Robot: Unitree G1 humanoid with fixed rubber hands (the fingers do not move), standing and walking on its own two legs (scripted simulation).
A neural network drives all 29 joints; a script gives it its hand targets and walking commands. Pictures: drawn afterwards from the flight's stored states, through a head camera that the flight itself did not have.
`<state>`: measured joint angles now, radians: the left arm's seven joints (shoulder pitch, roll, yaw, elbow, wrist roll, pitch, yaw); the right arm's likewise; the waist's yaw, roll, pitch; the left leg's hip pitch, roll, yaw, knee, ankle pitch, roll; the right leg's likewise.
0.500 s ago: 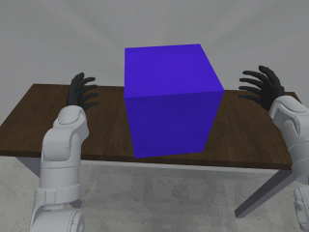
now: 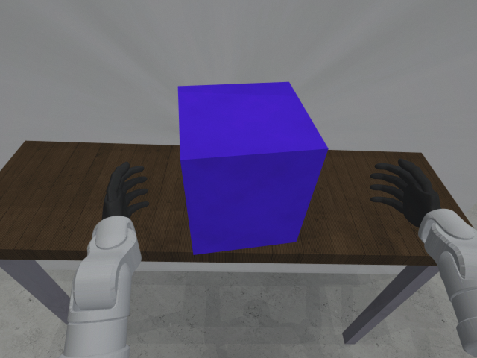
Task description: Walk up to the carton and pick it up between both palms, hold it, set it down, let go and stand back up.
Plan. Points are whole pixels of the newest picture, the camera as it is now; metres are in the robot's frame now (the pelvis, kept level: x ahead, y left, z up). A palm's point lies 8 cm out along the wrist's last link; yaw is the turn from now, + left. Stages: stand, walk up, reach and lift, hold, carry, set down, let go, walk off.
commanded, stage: set down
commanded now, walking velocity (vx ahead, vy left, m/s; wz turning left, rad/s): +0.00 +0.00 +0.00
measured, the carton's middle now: (240, 169) +0.42 +0.02 +0.09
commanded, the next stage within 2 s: none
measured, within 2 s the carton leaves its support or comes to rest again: neither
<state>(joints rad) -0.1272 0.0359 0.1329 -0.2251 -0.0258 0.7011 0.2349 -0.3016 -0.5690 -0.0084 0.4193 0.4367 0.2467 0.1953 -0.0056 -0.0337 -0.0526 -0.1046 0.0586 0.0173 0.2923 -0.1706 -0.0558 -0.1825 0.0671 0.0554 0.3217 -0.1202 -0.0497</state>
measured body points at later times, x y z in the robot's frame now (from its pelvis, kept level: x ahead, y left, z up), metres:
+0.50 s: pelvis +0.02 +0.01 +0.00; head +0.00 +0.02 +0.45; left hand +0.24 +0.20 +0.08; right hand +0.26 -0.27 +0.07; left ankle -0.01 +0.15 -0.75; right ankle +0.03 -0.09 -0.75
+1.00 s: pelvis +0.00 +0.02 +0.00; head +0.00 +0.02 +0.45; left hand +0.24 +0.20 +0.04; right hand +0.24 -0.25 +0.04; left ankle -0.01 +0.15 -0.75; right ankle +0.03 -0.09 -0.75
